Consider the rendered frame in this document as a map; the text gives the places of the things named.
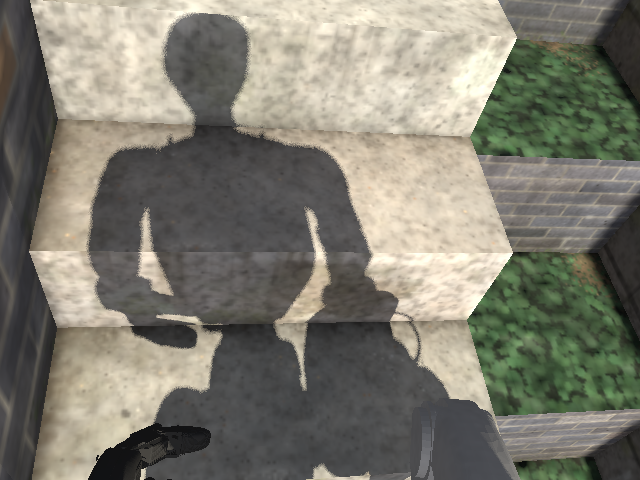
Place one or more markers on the robot left hand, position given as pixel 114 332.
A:
pixel 147 447

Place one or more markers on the right robot thigh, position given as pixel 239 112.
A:
pixel 456 440

